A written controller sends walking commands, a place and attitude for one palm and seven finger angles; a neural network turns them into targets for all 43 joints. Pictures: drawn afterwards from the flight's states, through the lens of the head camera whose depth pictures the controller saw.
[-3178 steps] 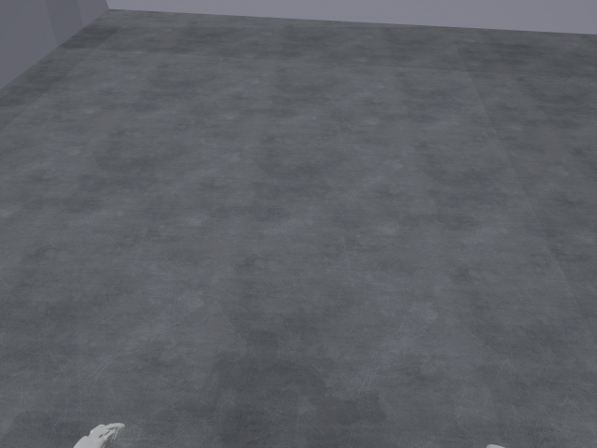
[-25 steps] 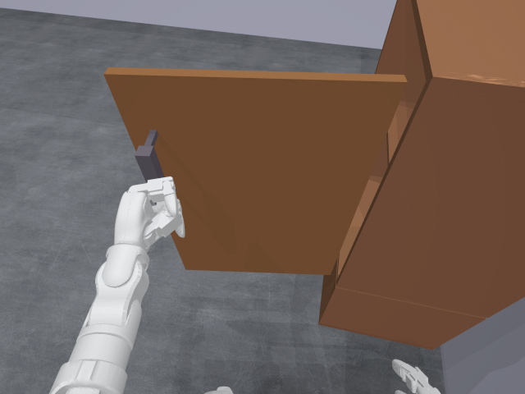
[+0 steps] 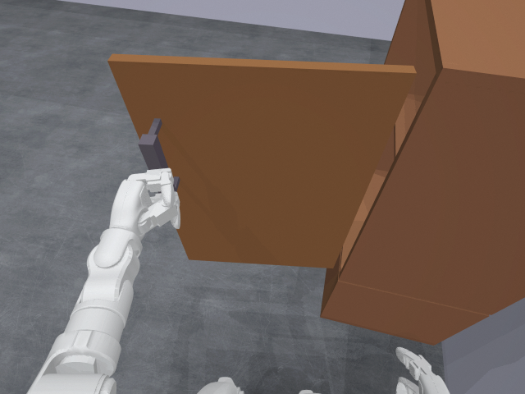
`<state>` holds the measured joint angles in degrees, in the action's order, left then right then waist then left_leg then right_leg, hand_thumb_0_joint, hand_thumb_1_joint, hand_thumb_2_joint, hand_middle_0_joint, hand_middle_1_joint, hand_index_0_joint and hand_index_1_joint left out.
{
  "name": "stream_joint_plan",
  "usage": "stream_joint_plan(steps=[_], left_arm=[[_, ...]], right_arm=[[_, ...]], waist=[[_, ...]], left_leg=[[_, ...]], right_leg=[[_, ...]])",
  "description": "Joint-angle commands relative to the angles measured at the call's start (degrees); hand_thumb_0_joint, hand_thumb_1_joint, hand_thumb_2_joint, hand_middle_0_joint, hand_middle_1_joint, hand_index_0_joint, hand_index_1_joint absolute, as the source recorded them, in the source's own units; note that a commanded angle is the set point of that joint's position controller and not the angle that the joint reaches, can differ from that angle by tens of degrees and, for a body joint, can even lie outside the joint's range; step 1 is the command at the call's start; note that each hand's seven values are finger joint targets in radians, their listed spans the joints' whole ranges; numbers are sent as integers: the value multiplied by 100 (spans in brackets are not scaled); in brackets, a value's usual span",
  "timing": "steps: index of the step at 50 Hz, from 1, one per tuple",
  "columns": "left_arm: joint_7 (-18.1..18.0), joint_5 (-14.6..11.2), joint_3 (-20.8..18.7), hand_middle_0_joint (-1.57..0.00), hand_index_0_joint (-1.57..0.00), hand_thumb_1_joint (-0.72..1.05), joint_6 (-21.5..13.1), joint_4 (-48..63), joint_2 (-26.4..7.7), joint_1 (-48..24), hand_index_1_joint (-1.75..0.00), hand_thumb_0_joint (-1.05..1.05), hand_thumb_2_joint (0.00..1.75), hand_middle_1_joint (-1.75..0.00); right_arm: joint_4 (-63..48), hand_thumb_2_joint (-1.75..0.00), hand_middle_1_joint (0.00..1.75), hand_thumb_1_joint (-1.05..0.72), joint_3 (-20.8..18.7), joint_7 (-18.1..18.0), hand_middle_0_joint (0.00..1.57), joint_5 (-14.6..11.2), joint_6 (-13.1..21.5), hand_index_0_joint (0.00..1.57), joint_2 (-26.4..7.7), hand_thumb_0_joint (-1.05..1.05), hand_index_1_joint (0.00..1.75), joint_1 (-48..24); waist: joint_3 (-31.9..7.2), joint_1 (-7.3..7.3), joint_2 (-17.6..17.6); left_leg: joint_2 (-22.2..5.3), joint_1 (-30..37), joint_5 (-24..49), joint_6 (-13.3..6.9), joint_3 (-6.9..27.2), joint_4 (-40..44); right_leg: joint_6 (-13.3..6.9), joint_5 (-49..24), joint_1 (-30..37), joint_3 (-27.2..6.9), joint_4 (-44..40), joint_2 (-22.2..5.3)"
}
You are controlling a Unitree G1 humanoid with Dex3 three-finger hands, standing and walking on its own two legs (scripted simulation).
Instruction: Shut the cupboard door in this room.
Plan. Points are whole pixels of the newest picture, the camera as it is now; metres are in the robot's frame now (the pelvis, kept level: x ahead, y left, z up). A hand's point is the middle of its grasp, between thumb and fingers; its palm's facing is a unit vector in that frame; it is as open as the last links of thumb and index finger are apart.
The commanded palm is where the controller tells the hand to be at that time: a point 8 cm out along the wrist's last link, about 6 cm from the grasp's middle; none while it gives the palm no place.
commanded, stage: push the door shut along its arc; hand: left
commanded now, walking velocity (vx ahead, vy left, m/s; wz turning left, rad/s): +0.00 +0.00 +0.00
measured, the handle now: (164, 165) +0.46 +0.18 +0.07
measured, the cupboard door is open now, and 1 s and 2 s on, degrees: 100 88 66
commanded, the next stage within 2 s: pull the fist back off the door in 1.68 s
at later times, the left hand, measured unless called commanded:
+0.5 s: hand (200, 175) +0.44 +0.12 +0.08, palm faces -0.25 -0.97 -0.04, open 3.1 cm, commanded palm +0.44 +0.16 +0.08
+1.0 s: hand (222, 149) +0.50 +0.08 +0.08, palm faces -0.33 -0.95 -0.02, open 2.9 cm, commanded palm +0.50 +0.13 +0.08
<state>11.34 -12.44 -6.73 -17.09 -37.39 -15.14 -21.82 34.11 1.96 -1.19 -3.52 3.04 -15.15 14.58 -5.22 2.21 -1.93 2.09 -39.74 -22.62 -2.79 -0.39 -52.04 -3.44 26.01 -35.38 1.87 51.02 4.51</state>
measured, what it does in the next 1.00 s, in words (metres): stands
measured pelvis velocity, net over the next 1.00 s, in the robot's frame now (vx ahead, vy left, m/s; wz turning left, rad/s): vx -0.01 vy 0.01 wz -0.02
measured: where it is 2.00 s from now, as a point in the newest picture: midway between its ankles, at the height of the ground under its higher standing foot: outside the picture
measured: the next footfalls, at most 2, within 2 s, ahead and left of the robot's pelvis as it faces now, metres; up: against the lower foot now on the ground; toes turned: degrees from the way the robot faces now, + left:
none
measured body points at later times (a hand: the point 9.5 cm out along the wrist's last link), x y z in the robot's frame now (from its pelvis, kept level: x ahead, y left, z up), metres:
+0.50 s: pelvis +0.00 +0.02 -0.01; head +0.07 +0.02 +0.44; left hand +0.45 +0.17 +0.08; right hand +0.06 -0.24 -0.13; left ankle +0.03 +0.09 -0.69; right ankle -0.01 -0.08 -0.69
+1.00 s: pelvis -0.01 +0.01 -0.02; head +0.10 +0.00 +0.41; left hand +0.51 +0.14 +0.08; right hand -0.01 -0.26 -0.14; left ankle +0.03 +0.09 -0.69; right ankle -0.01 -0.08 -0.69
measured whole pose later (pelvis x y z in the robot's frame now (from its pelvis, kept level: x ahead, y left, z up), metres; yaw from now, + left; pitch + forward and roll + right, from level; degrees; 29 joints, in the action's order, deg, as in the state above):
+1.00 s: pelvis -0.01 +0.01 -0.02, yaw -1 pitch +19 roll -2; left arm 20.3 -7.7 -11.9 -19.6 -70.2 -22.2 -57.6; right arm 37.7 1.6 0.7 -1.8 0.6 -16.6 22.9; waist -6.2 9.9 -3.1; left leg 1.2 -54.6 -24.3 -3.3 -1.0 -59.5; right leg -3.2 27.3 -50.3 2.0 58.1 5.2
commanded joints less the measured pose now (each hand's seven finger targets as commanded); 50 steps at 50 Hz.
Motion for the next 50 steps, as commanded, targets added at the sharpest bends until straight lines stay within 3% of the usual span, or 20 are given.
stream_joint_plan(steps=[1,3,5,7,8,9,10,12,13,20,23,26,29,31,34,35,38,39,43,50], left_arm=[[209,-159,-39,-130,-130,90,-621,1277,-599,-2998,-150,0,90,-150],[240,-114,-143,-130,-130,90,-635,977,-762,-3032,-150,0,90,-150],[247,-65,95,-130,-130,90,-611,845,-494,-3311,-150,0,90,-150],[226,-11,-66,-130,-130,90,-569,583,-686,-3334,-150,0,90,-150],[231,0,80,-130,-130,90,-577,606,-566,-3632,-150,0,90,-150],[225,13,10,-130,-130,90,-564,453,-595,-3579,-150,0,90,-150],[240,8,147,-130,-130,90,-564,440,-452,-3697,-150,0,90,-150],[238,27,-86,-130,-130,90,-584,233,-736,-3897,-150,0,90,-150],[251,51,-44,-130,-130,90,-581,88,-674,-3885,-150,0,90,-150],[330,160,47,-130,-130,90,-767,-409,-607,-4570,-150,0,90,-150],[339,207,181,-130,-130,90,-790,-750,-505,-5061,-150,0,90,-150],[315,225,-28,-130,-130,90,-751,-1164,-713,-5341,-150,0,90,-150],[304,283,-366,-130,-130,90,-747,-1410,-1108,-5582,-150,0,90,-150],[357,286,-239,-130,-130,90,-807,-1365,-972,-5859,-150,0,90,-150],[431,336,-567,-130,-130,90,-850,-1614,-1382,-5841,-150,0,90,-150],[483,354,-377,-130,-130,90,-838,-1631,-1193,-5851,-150,0,90,-150],[542,417,-527,-130,-130,90,-734,-2012,-1434,-6048,-150,0,90,-150],[563,412,-692,-130,-130,90,-693,-2077,-1578,-5942,-150,0,90,-150],[712,424,-787,-130,-130,90,-595,-2114,-1808,-6123,-150,0,90,-150],[1008,357,-593,-130,-130,90,-523,-1973,-1740,-6694,-150,0,90,-150]], right_arm=[[-514,-90,30,-90,-340,-75,20,3,301,20,-771,0,30,144],[-449,-90,30,-90,-358,-55,20,8,291,20,-821,0,30,254],[-410,-90,30,-90,-382,-23,20,8,300,20,-825,0,30,329],[-373,-90,30,-90,-407,-13,20,22,280,20,-893,0,30,427],[-357,-90,30,-90,-401,-7,20,17,270,20,-880,0,30,434],[-345,-90,30,-90,-413,5,20,22,262,20,-891,0,30,476],[-349,-90,30,-90,-410,13,20,14,256,20,-884,0,30,478],[-284,-90,30,-90,-416,7,20,39,233,20,-947,0,30,575],[-282,-90,30,-90,-410,15,20,39,215,20,-933,0,30,598],[-186,-90,30,-90,-436,76,20,69,177,20,-962,0,30,785],[-92,-90,30,-90,-439,88,20,82,154,20,-990,0,30,883],[-51,-90,30,-90,-429,95,20,97,122,20,-1038,0,30,981],[-26,-90,30,-90,-438,84,20,122,83,20,-1082,0,30,1107],[-24,-90,30,-90,-429,106,20,142,102,20,-1062,0,30,1113],[6,-90,30,-90,-441,113,20,163,54,20,-1100,0,30,1239],[-27,-90,30,-90,-426,132,20,166,41,20,-1080,0,30,1246],[27,-90,30,-90,-417,140,20,173,-23,20,-1114,0,30,1344],[-6,-90,30,-90,-423,143,20,173,-39,20,-1125,0,30,1382],[-67,-90,30,-90,-406,128,20,175,-112,20,-1132,0,30,1433],[6,-90,30,-90,-418,89,20,173,-109,20,-1128,0,30,1509]], waist=[[-2016,305,-114],[-2164,290,-41],[-2134,371,-39],[-2133,331,22],[-2132,433,-8],[-2113,363,50],[-2056,430,32],[-2088,399,100],[-2101,430,167],[-2206,495,-147],[-2059,647,-160],[-2031,700,-101],[-2255,712,56],[-2420,755,-108],[-2635,721,-92],[-2642,754,-153],[-2500,850,-95],[-2545,777,-23],[-2660,831,-43],[-2898,1008,-135]], left_leg=[[-224,1557,1182,48,340,426],[-243,1553,1286,63,389,407],[-256,1665,1356,67,433,410],[-268,1696,1384,72,474,413],[-273,1772,1388,68,486,427],[-272,1757,1407,83,511,448],[-275,1810,1386,78,511,467],[-271,1736,1424,78,531,442],[-283,1747,1410,76,541,461],[-328,1984,1455,139,681,440],[-356,1908,1175,139,771,456],[-349,1740,936,132,815,460],[-336,1577,1072,91,764,368],[-322,1627,1113,85,743,289],[-326,1535,1395,80,712,144],[-313,1514,1436,73,696,115],[-310,1210,1309,39,661,7],[-288,1063,1375,22,606,-24],[-263,784,1480,-26,507,-170],[-249,714,1523,-82,486,-393]], right_leg=[[212,-1782,119,-434,-710,-309],[206,-1815,48,-375,-607,-297],[207,-1804,-177,-298,-577,-280],[184,-1738,-258,-250,-559,-252],[187,-1714,-355,-222,-569,-258],[170,-1692,-339,-205,-560,-243],[171,-1653,-424,-187,-586,-236],[155,-1667,-396,-195,-563,-229],[158,-1624,-442,-167,-560,-226],[103,-1388,-876,-89,-451,-194],[107,-1112,-1189,-59,-437,-185],[95,-962,-1291,-59,-409,-183],[108,-1077,-1165,-102,-364,-186],[115,-1100,-1218,-127,-333,-186],[108,-1347,-1119,-162,-230,-174],[114,-1384,-1153,-165,-216,-168],[134,-1338,-1237,-190,-194,-160],[137,-1456,-1062,-224,-190,-159],[163,-1755,-857,-310,-155,-159],[205,-1895,-901,-393,-124,-140]])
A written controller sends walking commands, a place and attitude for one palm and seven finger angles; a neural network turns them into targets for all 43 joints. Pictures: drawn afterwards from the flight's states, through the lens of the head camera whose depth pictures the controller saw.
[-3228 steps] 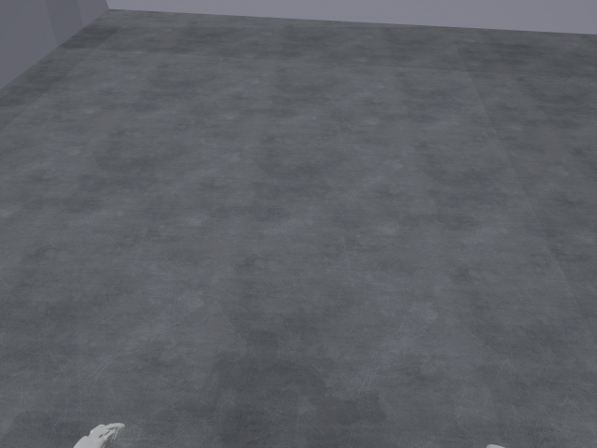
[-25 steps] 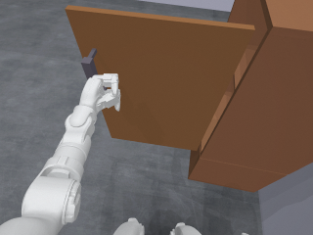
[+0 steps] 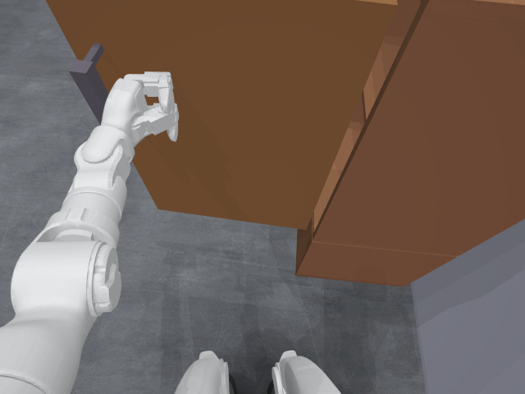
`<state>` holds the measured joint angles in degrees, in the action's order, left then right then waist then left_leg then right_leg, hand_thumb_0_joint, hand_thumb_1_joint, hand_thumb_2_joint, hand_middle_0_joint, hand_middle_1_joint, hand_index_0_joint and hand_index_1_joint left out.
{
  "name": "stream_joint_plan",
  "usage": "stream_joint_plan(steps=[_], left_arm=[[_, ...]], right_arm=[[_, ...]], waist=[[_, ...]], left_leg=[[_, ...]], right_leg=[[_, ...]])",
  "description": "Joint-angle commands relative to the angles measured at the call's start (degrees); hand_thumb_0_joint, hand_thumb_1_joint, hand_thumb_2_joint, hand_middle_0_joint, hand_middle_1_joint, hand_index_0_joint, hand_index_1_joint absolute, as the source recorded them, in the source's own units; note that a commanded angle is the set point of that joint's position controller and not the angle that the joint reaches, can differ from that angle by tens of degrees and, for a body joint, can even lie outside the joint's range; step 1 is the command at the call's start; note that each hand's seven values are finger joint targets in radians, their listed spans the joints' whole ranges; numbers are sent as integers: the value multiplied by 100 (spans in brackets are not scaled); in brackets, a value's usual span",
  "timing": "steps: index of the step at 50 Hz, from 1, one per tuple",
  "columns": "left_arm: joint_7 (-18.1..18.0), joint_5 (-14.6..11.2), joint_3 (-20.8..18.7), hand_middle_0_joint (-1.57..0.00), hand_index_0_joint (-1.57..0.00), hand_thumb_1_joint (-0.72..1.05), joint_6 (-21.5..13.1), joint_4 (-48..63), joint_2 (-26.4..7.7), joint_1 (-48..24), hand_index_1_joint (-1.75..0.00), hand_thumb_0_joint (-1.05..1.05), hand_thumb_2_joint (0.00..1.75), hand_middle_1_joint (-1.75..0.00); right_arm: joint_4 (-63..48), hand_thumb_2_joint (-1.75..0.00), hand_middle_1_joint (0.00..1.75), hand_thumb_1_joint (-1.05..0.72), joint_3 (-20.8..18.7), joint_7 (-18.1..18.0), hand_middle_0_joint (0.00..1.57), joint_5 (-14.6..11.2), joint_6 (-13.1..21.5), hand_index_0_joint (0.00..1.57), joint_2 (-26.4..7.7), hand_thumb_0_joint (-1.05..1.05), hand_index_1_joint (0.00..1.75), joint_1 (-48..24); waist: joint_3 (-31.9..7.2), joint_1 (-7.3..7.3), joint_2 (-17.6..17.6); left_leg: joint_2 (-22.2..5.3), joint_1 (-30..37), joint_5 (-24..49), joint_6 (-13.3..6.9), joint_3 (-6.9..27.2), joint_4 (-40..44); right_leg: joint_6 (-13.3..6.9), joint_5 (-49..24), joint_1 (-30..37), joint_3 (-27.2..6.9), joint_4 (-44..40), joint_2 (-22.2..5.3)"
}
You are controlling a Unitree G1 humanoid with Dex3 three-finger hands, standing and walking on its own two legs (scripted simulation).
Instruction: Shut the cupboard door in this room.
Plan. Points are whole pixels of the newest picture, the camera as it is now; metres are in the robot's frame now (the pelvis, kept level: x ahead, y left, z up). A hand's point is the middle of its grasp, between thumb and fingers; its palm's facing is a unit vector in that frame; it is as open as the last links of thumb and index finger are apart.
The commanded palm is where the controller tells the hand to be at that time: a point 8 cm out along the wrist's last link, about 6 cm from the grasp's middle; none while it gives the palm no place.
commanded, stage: push the door shut along its arc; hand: left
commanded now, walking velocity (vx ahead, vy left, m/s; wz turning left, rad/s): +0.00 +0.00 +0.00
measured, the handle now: (110, 101) +0.54 +0.18 +0.10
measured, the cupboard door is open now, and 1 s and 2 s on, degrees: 88 66 66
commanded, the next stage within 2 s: pull the fist back off the door in 0.68 s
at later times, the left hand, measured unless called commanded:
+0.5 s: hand (186, 97) +0.54 +0.07 +0.10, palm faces -0.39 -0.92 -0.02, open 3.3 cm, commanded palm +0.57 +0.09 +0.10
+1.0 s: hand (214, 78) +0.59 +0.02 +0.09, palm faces +0.03 -1.00 +0.03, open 3.2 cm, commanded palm +0.55 +0.06 +0.10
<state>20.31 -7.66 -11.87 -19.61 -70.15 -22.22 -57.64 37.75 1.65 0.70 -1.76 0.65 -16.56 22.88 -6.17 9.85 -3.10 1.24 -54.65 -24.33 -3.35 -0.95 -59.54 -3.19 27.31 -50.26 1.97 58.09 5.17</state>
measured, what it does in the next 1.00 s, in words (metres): stands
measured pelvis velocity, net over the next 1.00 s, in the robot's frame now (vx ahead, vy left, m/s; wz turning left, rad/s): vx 0.01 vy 0.01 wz -0.01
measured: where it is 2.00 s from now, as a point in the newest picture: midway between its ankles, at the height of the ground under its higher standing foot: outside the picture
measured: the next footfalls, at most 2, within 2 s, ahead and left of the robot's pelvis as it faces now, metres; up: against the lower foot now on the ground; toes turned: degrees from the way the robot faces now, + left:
none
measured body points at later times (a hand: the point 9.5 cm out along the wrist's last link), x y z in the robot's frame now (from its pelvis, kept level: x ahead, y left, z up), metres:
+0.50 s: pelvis +0.00 +0.00 -0.02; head +0.14 +0.01 +0.40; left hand +0.55 +0.12 +0.11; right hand +0.01 -0.28 -0.13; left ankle +0.04 +0.08 -0.67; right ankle +0.00 -0.09 -0.67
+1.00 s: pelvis +0.01 +0.01 -0.03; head +0.17 +0.01 +0.40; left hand +0.58 +0.08 +0.09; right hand -0.04 -0.23 -0.14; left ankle +0.04 +0.08 -0.67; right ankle +0.00 -0.09 -0.67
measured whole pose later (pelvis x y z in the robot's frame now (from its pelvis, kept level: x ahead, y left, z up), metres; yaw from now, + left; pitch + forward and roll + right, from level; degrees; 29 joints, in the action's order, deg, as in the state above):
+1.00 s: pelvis +0.01 +0.01 -0.03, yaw -1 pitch +29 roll -3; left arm -12.6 1.7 -16.3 -15.2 -72.8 -14.3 -73.4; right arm 39.0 0.9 6.9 5.1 3.8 -13.8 27.3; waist -9.5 13.3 -5.2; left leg 0.9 -68.3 -27.5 -3.4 -0.4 -66.8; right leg -2.9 30.1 -63.2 3.0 64.2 5.6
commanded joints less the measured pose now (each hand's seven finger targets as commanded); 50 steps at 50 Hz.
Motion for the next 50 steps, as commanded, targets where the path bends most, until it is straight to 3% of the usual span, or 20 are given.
stream_joint_plan(steps=[1,6,7,9,11,14,15,19,26,32,33,39,40,41,42,43,46,48,49,50], left_arm=[[153,-142,-32,-130,-130,90,-232,1242,-1002,-3205,-150,0,90,-150],[265,-152,13,-130,-130,90,-59,979,-1111,-3596,-150,0,90,-150],[294,-175,176,-130,-130,90,-62,1064,-930,-3857,-150,0,90,-150],[325,-181,133,-130,-130,90,-11,1029,-986,-3901,-150,0,90,-150],[351,-185,120,-130,-130,90,56,951,-1041,-4015,-150,0,90,-150],[390,-174,350,-130,-130,90,110,897,-740,-4297,-150,0,90,-150],[371,-149,313,-130,-130,90,142,863,-823,-4351,-150,0,90,-150],[340,-103,526,-130,-130,90,211,835,-502,-4697,-150,0,90,-150],[256,33,640,-130,-130,90,426,637,-313,-5159,-150,0,90,-150],[226,150,614,-130,-130,90,487,627,-356,-5596,-150,0,90,-150],[212,173,707,-130,-130,90,539,567,-222,-5617,-150,0,90,-150],[209,256,562,-130,-130,90,612,600,-432,-5950,-150,0,90,-150],[-966,-137,-596,-130,-130,90,709,596,-648,-5883,-150,0,90,-150],[-1581,54,-409,-130,-130,90,771,315,-331,-5461,-150,0,90,-150],[-1926,131,-409,-130,-130,90,749,301,-216,-5207,-150,0,90,-150],[-2261,161,-484,-130,-130,90,704,415,-7,-5008,-150,0,90,-150],[-3370,716,-569,-130,-130,90,199,970,115,-4701,-150,0,90,-150],[-3729,1274,-416,-130,-130,90,-212,1340,4,-4643,-150,0,90,-150],[-3748,1466,-339,-130,-130,90,-346,1404,-45,-4403,-150,0,90,-150],[-3701,1559,-126,-130,-130,90,-463,1592,72,-4471,-150,0,90,-150]], right_arm=[[-318,-90,30,-90,-381,-106,20,-11,142,20,-986,0,30,665],[-169,-90,30,-90,-351,-153,20,-24,190,20,-1022,0,30,694],[-146,-90,30,-90,-343,-160,20,-13,232,20,-1003,0,30,680],[-93,-90,30,-90,-353,-160,20,7,269,20,-1034,0,30,684],[-53,-90,30,-90,-346,-183,20,14,293,20,-1051,0,30,692],[22,-90,30,-90,-344,-198,20,36,367,20,-1039,0,30,660],[53,-90,30,-90,-336,-198,20,54,377,20,-1059,0,30,692],[163,-90,30,-90,-361,-221,20,76,460,20,-1070,0,30,720],[313,-90,30,-90,-364,-253,20,147,532,20,-1081,0,30,841],[413,-90,30,-90,-370,-250,20,211,570,20,-1090,0,30,1011],[426,-90,30,-90,-367,-246,20,225,545,20,-1080,0,30,1004],[462,-90,30,-90,-379,-234,20,277,525,20,-1094,0,30,1185],[205,-90,30,-90,-318,-94,20,284,577,20,-867,0,30,1460],[194,-90,30,-90,-323,50,20,352,560,20,-869,0,30,1496],[171,-90,30,-90,-351,150,20,388,528,20,-866,0,30,1538],[119,-90,30,-90,-391,248,20,469,475,20,-874,0,30,1603],[-13,-90,30,-90,-444,521,20,680,373,20,-792,0,30,1660],[9,-90,30,-90,-521,666,20,766,307,20,-806,0,30,1742],[10,-90,30,-90,-562,717,20,757,245,20,-810,0,30,1780],[-2,-90,30,-90,-603,743,20,761,195,20,-802,0,30,1784]], waist=[[-2760,279,-86],[-2603,431,-11],[-2655,483,-243],[-2779,454,-302],[-2798,525,-178],[-2834,598,-420],[-2802,597,-462],[-2953,738,-503],[-3081,906,-507],[-3359,978,-710],[-3311,999,-755],[-3574,1037,-827],[-3626,758,-1124],[-3523,779,-952],[-3492,732,-982],[-3555,741,-669],[-3725,543,-676],[-3933,514,-722],[-3973,471,-661],[-4012,548,-603]], left_leg=[[-169,2145,1594,-25,528,323],[-186,1845,1408,-65,544,187],[-160,1951,1487,-86,543,138],[-187,2107,1587,-59,602,96],[-201,1977,1522,-77,593,27],[-205,2170,1598,-75,643,-40],[-220,2201,1600,-67,679,-52],[-257,2456,1690,-75,765,-141],[-277,2510,1802,-87,841,-295],[-288,2741,2181,-86,970,-403],[-295,2800,2158,-68,967,-395],[-285,2833,2409,-62,973,-510],[-365,2559,2213,119,1098,-346],[-396,2442,2121,164,1156,-255],[-426,2562,2274,210,1293,-146],[-446,2594,2407,228,1279,-172],[-386,2449,2729,272,992,-294],[-396,2563,3130,323,986,-364],[-392,2628,3180,321,944,-326],[-356,2681,3213,284,857,-285]], right_leg=[[194,-1934,523,-434,-855,-219],[212,-1740,387,-472,-849,-224],[212,-1766,243,-450,-795,-224],[195,-1739,125,-403,-753,-210],[207,-1669,90,-411,-733,-209],[187,-1566,-303,-316,-641,-188],[169,-1488,-388,-280,-623,-175],[165,-1349,-863,-174,-525,-156],[155,-1253,-1289,-61,-365,-122],[118,-1298,-1619,20,-175,-90],[113,-1257,-1696,52,-190,-80],[94,-1411,-1732,82,-62,-57],[75,-1434,-1467,-47,-126,-135],[125,-1411,-1414,-39,-123,-134],[154,-1405,-1479,-12,-60,-128],[188,-1501,-1409,35,-73,-139],[208,-1800,-1098,27,-81,-119],[203,-2041,-1010,29,2,-105],[189,-2149,-836,15,-36,-96],[199,-2358,-604,-23,-118,-94]])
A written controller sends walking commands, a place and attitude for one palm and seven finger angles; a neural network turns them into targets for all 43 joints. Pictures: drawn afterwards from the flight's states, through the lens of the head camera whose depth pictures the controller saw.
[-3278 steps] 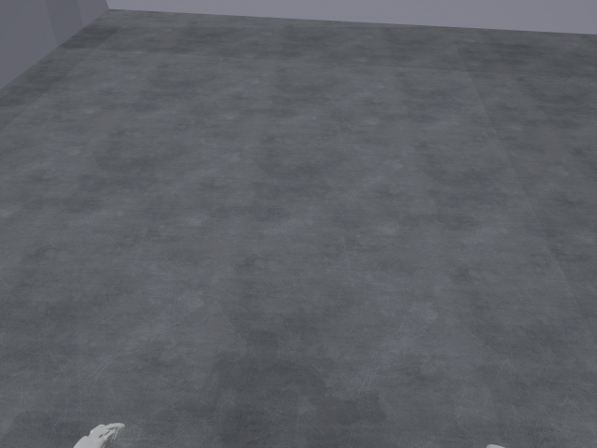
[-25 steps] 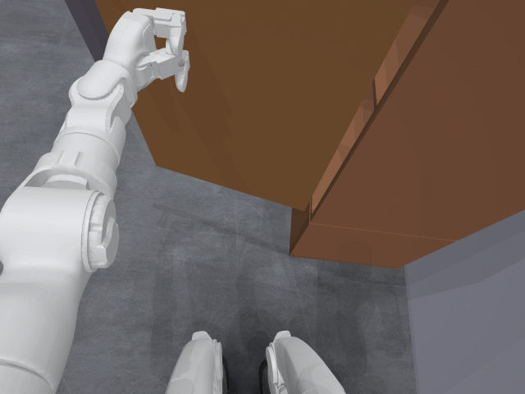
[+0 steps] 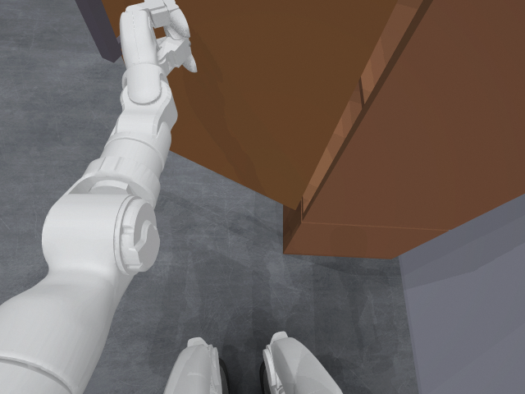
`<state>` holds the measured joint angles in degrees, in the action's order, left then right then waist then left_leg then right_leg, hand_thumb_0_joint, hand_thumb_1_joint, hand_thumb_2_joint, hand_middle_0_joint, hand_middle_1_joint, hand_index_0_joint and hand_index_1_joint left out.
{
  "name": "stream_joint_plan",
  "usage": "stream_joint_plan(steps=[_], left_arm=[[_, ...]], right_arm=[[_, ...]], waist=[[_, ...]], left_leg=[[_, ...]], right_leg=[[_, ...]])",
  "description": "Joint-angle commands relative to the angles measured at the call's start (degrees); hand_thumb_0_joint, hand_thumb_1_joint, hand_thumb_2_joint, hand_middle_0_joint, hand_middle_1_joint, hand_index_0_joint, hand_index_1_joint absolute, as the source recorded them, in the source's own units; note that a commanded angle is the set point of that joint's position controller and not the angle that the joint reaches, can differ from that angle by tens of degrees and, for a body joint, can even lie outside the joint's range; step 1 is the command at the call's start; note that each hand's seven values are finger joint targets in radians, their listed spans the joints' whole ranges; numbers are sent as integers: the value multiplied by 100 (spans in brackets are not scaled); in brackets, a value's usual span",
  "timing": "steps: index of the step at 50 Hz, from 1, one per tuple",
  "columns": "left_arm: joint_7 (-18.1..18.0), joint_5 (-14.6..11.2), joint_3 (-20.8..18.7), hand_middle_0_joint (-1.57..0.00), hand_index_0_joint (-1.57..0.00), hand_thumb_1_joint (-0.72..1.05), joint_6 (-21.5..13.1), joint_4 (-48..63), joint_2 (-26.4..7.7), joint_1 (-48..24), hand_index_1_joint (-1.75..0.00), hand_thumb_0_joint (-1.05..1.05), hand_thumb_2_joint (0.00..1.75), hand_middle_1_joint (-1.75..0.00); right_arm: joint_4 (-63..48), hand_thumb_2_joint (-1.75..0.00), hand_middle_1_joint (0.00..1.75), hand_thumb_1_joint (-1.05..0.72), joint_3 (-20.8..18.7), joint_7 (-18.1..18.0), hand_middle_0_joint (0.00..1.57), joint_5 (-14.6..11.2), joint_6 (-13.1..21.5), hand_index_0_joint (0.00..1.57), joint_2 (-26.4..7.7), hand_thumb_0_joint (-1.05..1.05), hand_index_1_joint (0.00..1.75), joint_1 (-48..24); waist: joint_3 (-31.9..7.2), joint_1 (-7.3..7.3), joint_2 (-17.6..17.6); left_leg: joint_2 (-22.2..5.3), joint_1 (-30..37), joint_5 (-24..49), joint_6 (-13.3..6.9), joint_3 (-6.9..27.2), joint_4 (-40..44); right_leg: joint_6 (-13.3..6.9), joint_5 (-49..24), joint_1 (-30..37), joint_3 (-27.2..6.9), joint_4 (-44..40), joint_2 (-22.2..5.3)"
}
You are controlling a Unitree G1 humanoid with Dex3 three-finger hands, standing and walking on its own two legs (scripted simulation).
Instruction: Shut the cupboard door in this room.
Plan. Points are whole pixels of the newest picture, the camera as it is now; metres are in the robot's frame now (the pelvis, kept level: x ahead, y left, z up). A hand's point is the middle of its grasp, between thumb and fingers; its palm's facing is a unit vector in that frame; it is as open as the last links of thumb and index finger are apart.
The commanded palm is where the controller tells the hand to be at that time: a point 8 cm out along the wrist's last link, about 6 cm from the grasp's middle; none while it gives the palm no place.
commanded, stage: pull the fist back off the door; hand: left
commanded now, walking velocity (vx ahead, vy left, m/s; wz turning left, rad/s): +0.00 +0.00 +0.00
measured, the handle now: (102, 0) +0.66 +0.14 +0.13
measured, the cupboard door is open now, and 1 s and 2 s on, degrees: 66 66 66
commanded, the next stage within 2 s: draw the hand back to the body in 0.66 s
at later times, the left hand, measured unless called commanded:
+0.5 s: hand (175, 111) +0.47 +0.05 +0.11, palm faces -0.01 -1.00 -0.03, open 3.1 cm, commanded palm +0.45 +0.09 +0.13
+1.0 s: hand (137, 109) +0.45 +0.08 +0.15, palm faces +0.05 -1.00 -0.07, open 3.1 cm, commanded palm +0.40 +0.12 +0.16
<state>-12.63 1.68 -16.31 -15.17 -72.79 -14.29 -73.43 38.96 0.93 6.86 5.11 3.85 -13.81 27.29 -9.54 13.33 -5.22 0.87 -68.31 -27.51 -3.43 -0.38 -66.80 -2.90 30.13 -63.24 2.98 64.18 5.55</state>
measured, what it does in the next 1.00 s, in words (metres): stands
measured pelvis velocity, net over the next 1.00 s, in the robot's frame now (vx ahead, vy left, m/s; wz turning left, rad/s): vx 0.01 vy -0.02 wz -0.02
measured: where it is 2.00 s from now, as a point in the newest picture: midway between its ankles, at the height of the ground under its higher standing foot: outside the picture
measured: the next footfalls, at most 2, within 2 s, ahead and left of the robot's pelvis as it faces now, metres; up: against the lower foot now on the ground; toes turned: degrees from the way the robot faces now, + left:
none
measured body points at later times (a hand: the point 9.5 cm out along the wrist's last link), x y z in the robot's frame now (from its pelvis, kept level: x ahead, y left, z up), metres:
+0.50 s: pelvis +0.01 -0.03 +0.04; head +0.09 -0.03 +0.48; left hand +0.47 +0.10 +0.11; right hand +0.04 -0.30 -0.08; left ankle +0.02 +0.08 -0.64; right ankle -0.01 -0.09 -0.64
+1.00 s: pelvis +0.01 -0.02 +0.05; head +0.07 -0.04 +0.49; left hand +0.44 +0.14 +0.16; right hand +0.02 -0.25 -0.09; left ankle +0.02 +0.08 -0.64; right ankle -0.01 -0.09 -0.64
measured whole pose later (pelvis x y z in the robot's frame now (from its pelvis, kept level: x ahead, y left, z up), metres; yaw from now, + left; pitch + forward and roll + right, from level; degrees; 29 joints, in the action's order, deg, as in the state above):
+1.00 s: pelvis +0.01 -0.02 +0.05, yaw -1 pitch +15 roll +0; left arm -4.6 -3.6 -9.7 -24.8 -45.5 -9.7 -33.4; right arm 36.8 0.0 4.6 -0.3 -2.2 -13.3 25.3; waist -8.2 4.9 -3.2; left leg 0.8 -42.9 -23.6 -2.6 -3.7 -51.5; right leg -3.4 26.4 -40.5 -1.6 52.4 5.6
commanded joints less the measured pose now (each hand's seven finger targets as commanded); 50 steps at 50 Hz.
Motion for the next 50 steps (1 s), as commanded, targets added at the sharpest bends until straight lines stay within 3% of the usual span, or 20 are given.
stream_joint_plan(steps=[1,3,7,10,14,19,21,24,26,28,31,33,36,37,38,39,42,44,47,50], left_arm=[[-319,657,294,-130,-130,90,-956,1895,-812,-2683,-150,0,90,-150],[-68,504,452,-130,-130,90,-876,1830,-685,-2543,-150,0,90,-150],[227,-25,-70,-130,-130,90,-506,1573,-1109,-2001,-150,0,90,-150],[327,-338,-141,-130,-130,90,-780,2023,-984,-1542,-150,0,90,-150],[528,-253,271,-130,-130,90,-1307,2005,-505,-346,-150,0,90,-150],[879,-261,791,-130,-130,90,-930,1517,40,598,-150,0,90,-150],[954,-483,940,-130,-130,90,-843,1940,228,317,-150,0,90,-150],[868,-765,1088,-130,-130,90,-1183,3000,346,-451,-150,0,90,-150],[764,-767,1274,-130,-130,90,-1562,3682,429,-708,-150,0,90,-150],[624,-618,1462,-130,-130,90,-1808,3782,484,-820,-150,0,90,-150],[405,-352,1457,-130,-130,90,-1720,3023,422,-570,-150,0,90,-150],[274,-235,1347,-130,-130,90,-1389,2262,342,-322,-150,0,90,-150],[153,-295,867,-130,-130,90,-834,1433,-17,20,-150,0,90,-150],[134,-368,563,-130,-130,90,-739,1325,-267,12,-150,0,90,-150],[156,-417,594,-130,-130,90,-690,1346,-209,-22,-150,0,90,-150],[166,-483,454,-130,-130,90,-721,1438,-298,-163,-150,0,90,-150],[325,-570,-51,-130,-130,90,-1248,2600,-785,359,-150,0,90,-150],[506,-541,49,-130,-130,90,-1595,3563,-764,977,-150,0,90,-150],[868,-433,616,-130,-130,90,-1484,4098,-418,2005,-150,0,90,-150],[1264,-725,1233,-130,-130,90,-766,4652,112,2734,-150,0,90,-150]], right_arm=[[-138,-90,30,-90,-568,131,20,40,-176,20,-1080,0,30,1359],[-176,-90,30,-90,-574,99,20,-57,-288,20,-1082,0,30,1312],[-337,-90,30,-90,-487,-79,20,-227,-475,20,-1074,0,30,1208],[-463,-90,30,-90,-440,-133,20,-267,-415,20,-954,0,30,1011],[-435,-90,30,-90,-449,-91,20,-281,-310,20,-860,0,30,835],[-543,-90,30,-90,-496,-63,20,-463,-498,20,-905,0,30,561],[-603,-90,30,-90,-506,-108,20,-514,-528,20,-896,0,30,369],[-599,-90,30,-90,-521,-215,20,-527,-445,20,-858,0,30,141],[-556,-90,30,-90,-542,-255,20,-526,-318,20,-817,0,30,-11],[-398,-90,30,-90,-561,-283,20,-513,-247,20,-798,0,30,-74],[-247,-90,30,-90,-540,-275,20,-482,-249,20,-818,0,30,-102],[-246,-90,30,-90,-493,-281,20,-475,-334,20,-844,0,30,-106],[-377,-90,30,-90,-408,-313,20,-497,-467,20,-895,0,30,-122],[-416,-90,30,-90,-378,-335,20,-484,-499,20,-922,0,30,-110],[-484,-90,30,-90,-348,-347,20,-484,-510,20,-889,0,30,-145],[-529,-90,30,-90,-332,-360,20,-476,-502,20,-882,0,30,-132],[-804,-90,30,-90,-364,-347,20,-430,-420,20,-869,0,30,-189],[-942,-90,30,-90,-400,-307,20,-451,-349,20,-818,0,30,-221],[-1006,-90,30,-90,-440,-271,20,-541,-348,20,-799,0,30,-218],[-1130,-90,30,-90,-473,-331,20,-733,-430,20,-843,0,30,-386]], waist=[[-3733,121,-294],[-3631,138,-206],[-3131,-52,316],[-2881,-236,519],[-2380,-359,691],[-1681,-398,1039],[-1688,-408,807],[-2119,-377,485],[-2552,-397,172],[-2586,-316,73],[-2159,-243,400],[-1800,-204,690],[-1485,-316,1096],[-1571,-404,1117],[-1645,-410,1079],[-1717,-442,1097],[-2763,-923,751],[-3283,-1126,593],[-2830,-1057,848],[-1986,-942,942]], left_leg=[[-286,4043,3424,257,733,508],[-225,4042,3287,209,648,679],[-79,3348,2506,96,356,1096],[-30,3133,2402,75,189,1226],[-7,3021,2365,68,106,1227],[75,2660,1577,58,-5,1366],[80,2877,1466,73,9,1396],[63,3617,1726,46,73,1441],[28,4137,1981,63,141,1398],[-33,4424,2056,86,249,1342],[-45,4140,1770,78,281,1343],[-23,3699,1437,49,234,1403],[26,3035,1104,32,153,1563],[40,2922,1153,29,146,1587],[48,2872,1181,39,130,1619],[46,2843,1259,41,131,1607],[28,3382,2050,81,109,1632],[14,3825,2535,98,41,1642],[-22,4001,2571,46,-27,1785],[-80,4378,2237,-2,-43,2106]], right_leg=[[167,-2762,998,-163,-800,-134],[179,-2960,1362,-203,-973,-128],[249,-3165,2480,-399,-1400,-153],[327,-3673,3099,-602,-1585,-228],[423,-4142,3149,-699,-1575,-312],[713,-3997,3261,-1021,-1924,-523],[697,-3693,3246,-1118,-2067,-580],[505,-3328,3026,-809,-1996,-421],[395,-3219,2870,-680,-1848,-358],[327,-2953,2456,-554,-1725,-322],[397,-2568,2104,-522,-1692,-317],[484,-2336,2060,-576,-1802,-349],[488,-2120,2481,-686,-2004,-381],[503,-2247,2691,-745,-1995,-390],[463,-2308,2808,-717,-1972,-398],[437,-2430,2909,-713,-1932,-397],[331,-3346,3596,-677,-1634,-373],[312,-3924,3943,-679,-1550,-345],[462,-4155,4035,-701,-1759,-329],[565,-3621,3810,-600,-2276,-299]])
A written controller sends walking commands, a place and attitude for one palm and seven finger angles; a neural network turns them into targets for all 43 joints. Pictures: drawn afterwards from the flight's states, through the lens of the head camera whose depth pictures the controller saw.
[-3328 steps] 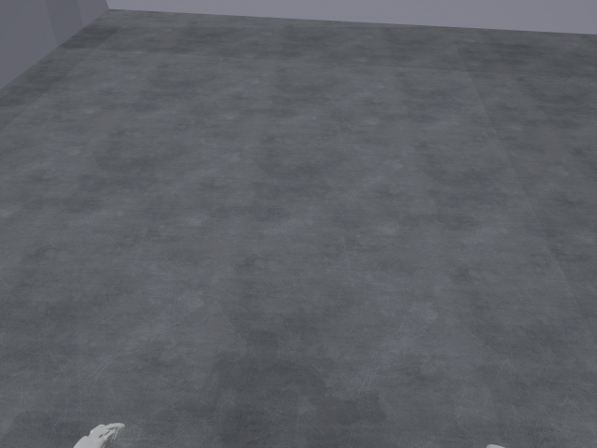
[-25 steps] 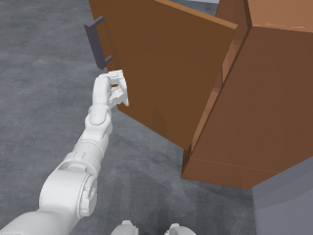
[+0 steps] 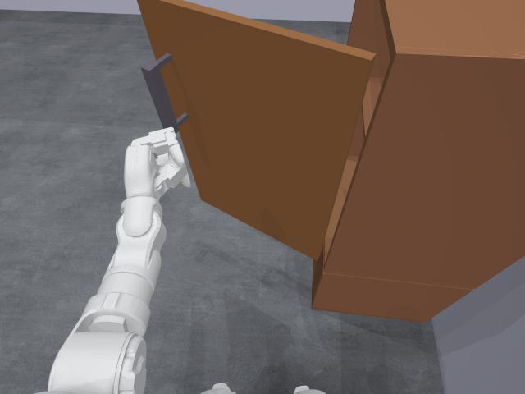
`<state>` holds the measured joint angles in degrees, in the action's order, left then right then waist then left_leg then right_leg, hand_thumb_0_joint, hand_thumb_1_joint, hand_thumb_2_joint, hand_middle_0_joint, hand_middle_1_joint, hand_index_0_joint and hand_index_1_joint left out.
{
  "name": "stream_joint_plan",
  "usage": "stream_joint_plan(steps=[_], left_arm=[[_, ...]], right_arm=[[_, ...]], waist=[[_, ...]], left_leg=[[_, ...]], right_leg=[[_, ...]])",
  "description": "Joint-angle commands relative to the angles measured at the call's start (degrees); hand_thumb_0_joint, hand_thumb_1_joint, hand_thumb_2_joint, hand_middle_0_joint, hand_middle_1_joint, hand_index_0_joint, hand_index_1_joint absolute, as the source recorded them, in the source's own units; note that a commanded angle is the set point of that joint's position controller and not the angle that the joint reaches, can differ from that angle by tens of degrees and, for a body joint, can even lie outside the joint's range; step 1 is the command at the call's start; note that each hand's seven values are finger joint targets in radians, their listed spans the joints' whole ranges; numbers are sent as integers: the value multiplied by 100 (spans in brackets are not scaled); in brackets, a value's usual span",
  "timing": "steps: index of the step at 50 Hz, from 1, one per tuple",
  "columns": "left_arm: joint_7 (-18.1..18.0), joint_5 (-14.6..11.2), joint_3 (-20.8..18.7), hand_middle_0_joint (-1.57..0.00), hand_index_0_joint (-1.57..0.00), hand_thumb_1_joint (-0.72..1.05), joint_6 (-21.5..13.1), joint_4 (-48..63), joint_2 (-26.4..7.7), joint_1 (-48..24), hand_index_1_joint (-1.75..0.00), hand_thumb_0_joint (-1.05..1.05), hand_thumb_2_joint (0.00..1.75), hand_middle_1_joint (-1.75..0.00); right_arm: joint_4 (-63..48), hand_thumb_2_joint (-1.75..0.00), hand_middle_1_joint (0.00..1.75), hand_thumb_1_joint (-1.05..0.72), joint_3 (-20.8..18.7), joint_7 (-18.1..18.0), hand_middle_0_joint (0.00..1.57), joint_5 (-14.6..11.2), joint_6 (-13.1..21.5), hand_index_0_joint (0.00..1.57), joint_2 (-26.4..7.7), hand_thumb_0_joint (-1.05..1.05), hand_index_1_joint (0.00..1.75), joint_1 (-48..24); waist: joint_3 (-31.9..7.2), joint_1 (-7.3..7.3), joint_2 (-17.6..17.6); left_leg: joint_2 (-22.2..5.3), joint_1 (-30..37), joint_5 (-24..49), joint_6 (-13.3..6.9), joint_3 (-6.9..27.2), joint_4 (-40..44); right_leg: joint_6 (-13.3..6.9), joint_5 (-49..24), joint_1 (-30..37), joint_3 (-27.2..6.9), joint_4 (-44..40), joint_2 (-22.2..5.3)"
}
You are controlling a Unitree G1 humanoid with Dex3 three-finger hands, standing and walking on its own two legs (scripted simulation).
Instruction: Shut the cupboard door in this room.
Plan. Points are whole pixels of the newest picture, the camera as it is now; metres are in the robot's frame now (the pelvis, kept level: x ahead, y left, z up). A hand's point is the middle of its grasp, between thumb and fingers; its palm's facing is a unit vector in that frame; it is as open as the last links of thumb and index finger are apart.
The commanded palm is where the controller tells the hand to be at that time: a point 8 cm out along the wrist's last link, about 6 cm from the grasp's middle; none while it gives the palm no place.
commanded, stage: draw the hand back to the body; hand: left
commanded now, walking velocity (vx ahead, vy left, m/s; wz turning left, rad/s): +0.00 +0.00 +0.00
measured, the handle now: (168, 96) +0.65 +0.16 +0.08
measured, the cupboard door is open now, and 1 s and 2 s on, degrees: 66 66 66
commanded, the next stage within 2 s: step back with the hand held close in 1.36 s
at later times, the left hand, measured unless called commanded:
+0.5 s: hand (81, 244) +0.28 +0.19 +0.15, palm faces +0.11 -0.98 -0.19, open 3.2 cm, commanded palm +0.25 +0.24 +0.17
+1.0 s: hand out of the picture +0.19 +0.31 +0.20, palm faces +0.44 -0.79 -0.42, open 6.2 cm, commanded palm +0.14 +0.34 +0.23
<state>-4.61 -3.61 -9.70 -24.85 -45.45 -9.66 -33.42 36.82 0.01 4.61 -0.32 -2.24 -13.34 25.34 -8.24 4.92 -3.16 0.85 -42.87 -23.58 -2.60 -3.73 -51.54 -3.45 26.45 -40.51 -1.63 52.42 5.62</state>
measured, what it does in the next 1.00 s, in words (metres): rises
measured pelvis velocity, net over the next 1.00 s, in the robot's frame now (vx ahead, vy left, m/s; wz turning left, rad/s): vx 0.01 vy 0.04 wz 0.05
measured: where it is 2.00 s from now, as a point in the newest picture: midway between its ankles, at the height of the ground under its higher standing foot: outside the picture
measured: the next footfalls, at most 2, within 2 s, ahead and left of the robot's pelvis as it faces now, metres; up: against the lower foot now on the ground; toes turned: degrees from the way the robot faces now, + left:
none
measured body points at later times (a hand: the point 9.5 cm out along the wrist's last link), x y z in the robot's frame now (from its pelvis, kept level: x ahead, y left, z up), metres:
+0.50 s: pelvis +0.01 +0.02 +0.04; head -0.01 +0.01 +0.49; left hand +0.27 +0.25 +0.17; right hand +0.23 -0.18 -0.02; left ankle +0.01 +0.09 -0.69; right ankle -0.02 -0.08 -0.69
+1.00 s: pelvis +0.01 +0.04 +0.05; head -0.01 +0.01 +0.50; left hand +0.16 +0.35 +0.23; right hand +0.20 -0.18 -0.04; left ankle +0.01 +0.09 -0.69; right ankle -0.02 -0.08 -0.69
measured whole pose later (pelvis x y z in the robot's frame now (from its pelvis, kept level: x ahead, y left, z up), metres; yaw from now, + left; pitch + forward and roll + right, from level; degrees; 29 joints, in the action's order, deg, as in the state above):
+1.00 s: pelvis +0.01 +0.04 +0.05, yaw +3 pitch -3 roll -1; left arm -5.0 -5.7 -18.3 -0.6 22.4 -22.3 27.7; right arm 34.9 2.1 -2.8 -2.4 0.0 -13.9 12.4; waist -0.8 -3.2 -4.7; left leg 4.2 -7.7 -13.1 -4.9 -1.0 -24.3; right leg -1.0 14.9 -2.8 -0.9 21.1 2.4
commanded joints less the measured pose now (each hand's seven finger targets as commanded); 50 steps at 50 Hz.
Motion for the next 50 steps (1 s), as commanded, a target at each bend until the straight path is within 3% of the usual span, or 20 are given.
stream_joint_plan(steps=[1,2,4,5,7,9,12,14,15,17,23,30,38,44,47,49,50], left_arm=[[551,-385,688,-130,-130,90,466,2096,-238,-1225,-150,0,90,-150],[631,-577,788,-130,-130,90,676,2467,-127,-1184,-150,0,90,-150],[650,-848,666,-130,-130,90,955,2766,-249,-1195,-150,0,90,-150],[639,-864,765,-130,-130,90,993,3050,-227,-1233,-150,0,90,-150],[533,-783,649,-130,-130,90,915,3677,-499,-1165,-150,0,90,-150],[426,-663,409,-130,-130,90,806,4061,-776,-564,-150,0,90,-150],[465,-584,249,-122,-122,90,911,4157,-1018,352,-141,0,90,-141],[634,-640,268,-116,-116,90,1195,4328,-1027,803,-135,0,90,-135],[524,-366,709,-113,-113,90,1289,4878,-1038,947,-132,0,90,-132],[473,-366,662,-108,-108,90,1518,5059,-998,1550,-126,0,90,-126],[316,-213,672,-92,-92,90,1956,5978,-1086,2054,-108,0,90,-108],[54,-159,60,-72,-72,90,2158,7241,-1606,2922,-87,0,90,-87],[-13,-193,-678,-50,-50,90,2253,7365,-1849,4562,-63,0,90,-63],[-84,-195,-1326,-34,-34,90,2089,7967,-2248,5157,-45,0,90,-45],[-166,-189,-1787,-25,-25,90,2005,8234,-2596,5473,-36,0,90,-36],[-188,-217,-1905,-20,-20,90,1959,8224,-2574,5702,-30,0,90,-30],[-168,-189,-1648,-20,-20,90,1945,8173,-2311,5621,-30,0,90,-30]], right_arm=[[-928,-90,30,-90,-374,-156,20,-249,172,20,-894,0,30,-278],[-989,-90,30,-90,-350,-215,20,-298,189,20,-896,0,30,-408],[-964,-90,30,-90,-293,-362,20,-361,265,20,-883,0,30,-627],[-973,-90,30,-90,-252,-409,20,-363,327,20,-867,0,30,-729],[-980,-90,30,-90,-207,-478,20,-351,443,20,-853,0,30,-879],[-997,-90,30,-90,-158,-475,20,-324,547,20,-786,0,30,-1046],[-1064,-90,30,-90,-97,-448,20,-329,563,20,-780,0,30,-1236],[-1202,-90,30,-90,-75,-447,20,-385,496,20,-771,0,30,-1450],[-1347,-90,30,-90,-110,-575,20,-392,321,20,-555,0,30,-1745],[-1428,-90,30,-90,-71,-696,20,-377,187,20,-582,0,30,-1824],[-1430,-90,30,-90,75,-827,20,-333,35,20,-541,0,30,-2098],[-1398,-90,30,-90,162,-851,20,-225,151,20,-515,0,30,-2240],[-1315,-90,30,-90,96,-797,20,-177,225,20,-562,0,30,-2323],[-1273,-90,30,-90,17,-779,20,-191,412,20,-585,0,30,-2295],[-1229,-90,30,-90,-32,-794,20,-200,573,20,-627,0,30,-2255],[-1210,-90,30,-90,-29,-810,20,-219,639,20,-588,0,30,-2237],[-1179,-90,30,-90,-39,-805,20,-221,667,20,-599,0,30,-2226]], waist=[[-1818,-34,765],[-1708,-68,678],[-1176,-59,850],[-1040,-51,724],[-1015,-152,292],[-1200,-352,-76],[-1047,-519,34],[-930,-549,150],[-775,-492,528],[-524,-489,735],[-7,-434,144],[-395,-585,-274],[271,-712,263],[160,-809,-234],[137,-866,-269],[347,-862,-269],[456,-798,-242]], left_leg=[[-95,1925,1690,-94,303,680],[-96,2103,1655,-105,315,781],[-118,2147,1299,-112,369,992],[-123,2235,1225,-106,415,1113],[-127,2558,1294,-90,472,1234],[-140,2843,1582,-39,527,1319],[-159,2821,1708,-3,547,1482],[-144,2729,1663,-10,494,1596],[-144,2827,1651,11,557,1837],[-136,2837,1666,-19,518,1971],[-225,3615,1771,-11,655,2483],[-318,4253,2374,80,859,2891],[-362,3955,2372,138,821,3153],[-388,3975,2281,191,882,3196],[-399,3915,2357,232,902,3171],[-382,3805,2162,243,875,3198],[-387,3825,2041,246,909,3229]], right_leg=[[627,-2979,1472,-125,-1293,-305],[608,-2775,1512,-97,-1427,-315],[538,-2090,1382,-37,-1739,-308],[460,-1902,1370,21,-1787,-308],[352,-1824,1371,74,-1755,-303],[244,-1997,1451,158,-1610,-299],[196,-2087,1681,181,-1584,-312],[210,-2182,1938,140,-1677,-360],[303,-2313,2207,-189,-2157,-533],[377,-2492,2495,-246,-2407,-595],[237,-2228,2544,-79,-2853,-534],[167,-2417,3166,49,-3100,-512],[190,-2331,3355,99,-3334,-518],[197,-2184,3467,102,-3332,-512],[183,-2217,3526,87,-3340,-475],[177,-2097,3442,93,-3358,-477],[183,-2027,3338,95,-3345,-476]])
